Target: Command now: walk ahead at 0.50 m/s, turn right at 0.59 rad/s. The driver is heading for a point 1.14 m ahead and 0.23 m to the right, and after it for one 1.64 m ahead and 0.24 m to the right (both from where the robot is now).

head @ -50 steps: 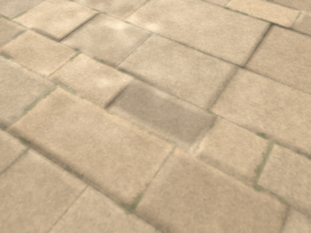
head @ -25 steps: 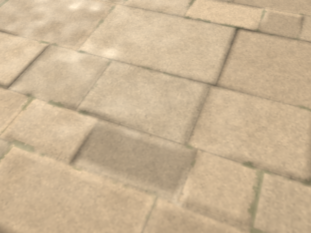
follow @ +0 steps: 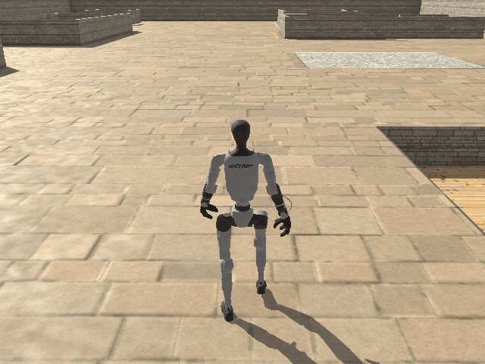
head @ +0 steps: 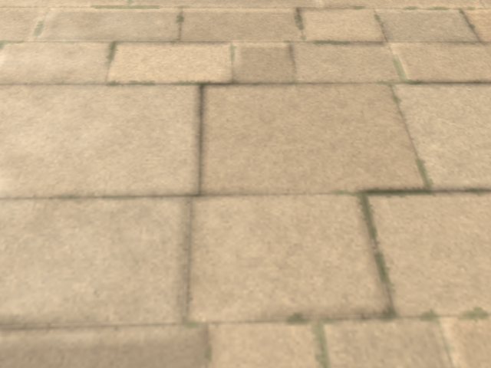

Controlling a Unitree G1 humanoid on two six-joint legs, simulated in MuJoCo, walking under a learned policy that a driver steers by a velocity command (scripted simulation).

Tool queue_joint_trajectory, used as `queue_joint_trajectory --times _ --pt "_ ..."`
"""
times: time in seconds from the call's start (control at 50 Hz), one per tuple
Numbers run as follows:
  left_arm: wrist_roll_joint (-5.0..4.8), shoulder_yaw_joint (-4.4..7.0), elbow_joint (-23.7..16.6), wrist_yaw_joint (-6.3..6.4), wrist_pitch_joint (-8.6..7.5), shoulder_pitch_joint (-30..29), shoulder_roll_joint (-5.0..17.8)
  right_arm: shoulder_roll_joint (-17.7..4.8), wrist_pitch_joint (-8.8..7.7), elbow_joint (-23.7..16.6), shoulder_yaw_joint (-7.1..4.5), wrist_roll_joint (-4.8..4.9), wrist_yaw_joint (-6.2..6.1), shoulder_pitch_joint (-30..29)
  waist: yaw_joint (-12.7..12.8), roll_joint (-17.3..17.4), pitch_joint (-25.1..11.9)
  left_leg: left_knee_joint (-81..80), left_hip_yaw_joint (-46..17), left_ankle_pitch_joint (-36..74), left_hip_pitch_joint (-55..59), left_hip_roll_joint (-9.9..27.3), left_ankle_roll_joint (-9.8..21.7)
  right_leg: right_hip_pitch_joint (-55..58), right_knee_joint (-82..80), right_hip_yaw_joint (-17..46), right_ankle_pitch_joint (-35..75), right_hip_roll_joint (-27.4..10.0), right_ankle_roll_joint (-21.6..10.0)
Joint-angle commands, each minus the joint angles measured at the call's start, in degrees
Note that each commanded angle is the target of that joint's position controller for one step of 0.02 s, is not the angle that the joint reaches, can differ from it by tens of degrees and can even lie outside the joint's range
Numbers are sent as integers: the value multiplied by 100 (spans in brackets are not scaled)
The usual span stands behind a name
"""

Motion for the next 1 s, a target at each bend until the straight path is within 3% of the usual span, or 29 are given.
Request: queue_joint_trajectory --times 0.02,0.06,0.1,0.12,0.14,0.16,0.18,0.2,0.22,0.24,0.26,0.28,0.32,0.38,0.46,0.58,0.64,0.66,0.68,0.7,0.72,0.74,0.76,0.78,0.82,0.88,0.94,1.0 --pt "2 -46 -578 -80 -88 -658 99 -806 -75 -297 -185 6 -29 -146 50 817 275 -517 -330 2213 -198 1443 595 256 -824 -339 234 -9 -126" --pt "30 -43 -664 -80 -87 -825 138 -889 -16 -199 -212 1 -58 11 4 801 321 -313 -173 2649 138 1542 527 384 -1185 -537 -97 83 -280" --pt "70 -7 -675 -30 -85 -718 203 -1030 62 -119 -239 -16 -96 87 99 862 177 345 64 4227 452 1587 439 807 -1436 -765 -693 382 -494" --pt "90 35 -602 11 -96 -410 271 -1132 109 -88 -258 -21 -115 113 253 907 -56 1001 171 5126 559 1594 413 1227 -1532 -852 -998 612 -625" --pt "113 105 -414 65 -140 256 371 -1195 162 -91 -264 -5 -126 101 553 843 -457 2020 276 5433 434 1552 376 2014 -1796 -863 -1062 865 -783" --pt "164 229 -81 152 -182 1266 593 -1153 183 -177 -241 -9 -126 53 1004 522 -1045 3458 374 4544 -359 1417 219 3441 -2113 -522 -958 824 -986" --pt "160 417 -70 250 -174 1628 1279 -557 161 -551 -93 39 -44 257 914 -658 -1750 5442 365 909 -2506 889 -71 5309 -2349 1969 -1869 -866 -1554" --pt "-75 499 -239 287 -124 1626 1591 -707 128 -863 -137 -38 1 -168 956 -852 -2161 6682 -618 -1707 -3856 -55 -276 5791 -3298 4606 -1170 -1771 -2114" --pt "-136 483 -106 336 -91 1600 1446 -849 112 -1002 -163 -55 19 -791 1033 -166 -1423 6723 -1211 -1141 -4431 298 -219 5465 -3326 3655 -500 -1532 -1991" --pt "-155 403 -13 386 -109 1382 1139 -704 48 -990 -91 5 24 -798 779 13 -720 6265 -1173 -643 -4313 531 -185 4627 -3319 2854 207 -1359 -1831" --pt "-147 325 7 405 -143 1149 878 -662 45 -888 -82 -17 12 -684 485 246 -344 5688 -1183 -486 -3908 705 -179 3895 -3387 2295 819 -996 -1557" --pt "-179 272 -7 416 -181 940 738 -657 128 -857 -81 -110 12 -549 252 195 -216 5383 -1210 -495 -3504 772 -231 3362 -3464 1946 1211 -719 -1441" --pt "-185 225 -36 379 -284 829 633 -620 315 -780 -83 -201 52 -356 87 119 -357 5124 -1139 -450 -3081 737 -325 2956 -3580 1639 1617 -469 -1433" --pt "-173 277 101 360 -350 1119 776 -484 400 -894 -60 -174 85 -762 172 122 -220 4533 -1063 85 -3325 689 -429 2769 -3818 1582 1188 -298 -1424" --pt "-188 288 258 368 -357 1608 769 -459 384 -1160 -40 -151 94 -1742 527 -6 50 3440 -1129 945 -3839 603 -477 3120 -3877 1774 795 -240 -1292" --pt "-136 238 513 450 -412 2139 735 -394 245 -1374 31 -85 176 -2531 858 -62 124 2179 -999 1404 -3536 318 -211 3833 -3554 1769 1762 -447 -1088" --pt "-110 241 545 498 -432 1900 869 -558 189 -1252 -40 -74 138 -2038 545 -163 95 1672 -952 872 -2487 72 81 3819 -3200 1770 2585 -552 -832" --pt "-104 242 573 497 -443 1833 918 -666 162 -1085 -101 -74 84 -1535 315 -132 -119 1526 -854 606 -1817 -123 185 3817 -2650 1655 3355 -445 -741" --pt "-108 218 607 473 -454 1777 879 -784 103 -852 -165 -94 16 -758 -76 91 -534 1212 -873 726 -800 -91 333 3614 -1619 1359 3483 -152 -625" --pt "-125 122 477 447 -490 1788 583 -1134 54 -762 -248 -190 -79 164 -436 540 -1271 1098 -2069 -61 524 1016 629 2809 -70 1114 2082 141 -504" --pt "-295 58 433 433 -480 2575 152 -1754 95 -673 -406 -247 -80 428 -96 1943 -1834 500 -4898 -375 1779 2466 1445 1047 1776 534 -1893 1247 -230" --pt "-71 96 546 475 -452 2340 578 -1294 158 -650 -342 -47 -15 96 10 1238 -1340 105 -5528 -886 1255 2385 1480 391 2274 806 -2257 965 -299" --pt "-51 112 498 434 -441 1825 602 -876 161 -720 -246 -2 10 -398 117 680 -538 55 -4521 -842 472 2145 1381 324 2240 819 -1765 692 -302" --pt "-43 73 441 392 -446 1479 519 -621 133 -695 -179 -28 39 -630 156 400 -239 -51 -3784 -252 -39 1842 1240 427 1965 747 -1469 504 -296" --pt "18 48 436 313 -352 1388 414 -455 66 -529 -109 -17 24 -661 351 730 -57 -239 -2810 779 -553 1359 981 728 1497 571 -1322 265 -218" --pt "58 -1 474 249 -265 1350 273 -530 -67 -287 -124 57 67 -356 425 810 -118 -386 -2300 1830 -555 1235 1058 688 1214 325 -1145 193 -97" --pt "61 -72 258 208 -259 587 175 -554 -74 -102 -131 82 74 -144 315 768 110 -674 -1922 1987 -475 1128 1088 190 528 58 -585 -51 46" --pt "16 -176 68 177 -287 -144 9 -544 -55 58 -122 90 90 43 154 769 198 -699 -1510 2298 -500 901 959 375 -600 -204 45 -71 117"
Next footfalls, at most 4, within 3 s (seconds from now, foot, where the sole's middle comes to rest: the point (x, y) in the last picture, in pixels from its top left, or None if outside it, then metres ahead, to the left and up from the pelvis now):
0.16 right None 0.24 -0.11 -0.78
0.70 left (249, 329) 0.58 -0.03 -0.78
1.20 right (339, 268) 0.76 -0.32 -0.78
1.76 left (303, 184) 1.09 -0.26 -0.78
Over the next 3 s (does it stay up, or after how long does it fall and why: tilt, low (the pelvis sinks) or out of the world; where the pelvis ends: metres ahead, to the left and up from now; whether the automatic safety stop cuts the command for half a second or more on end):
stays up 1.46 -0.29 -0.01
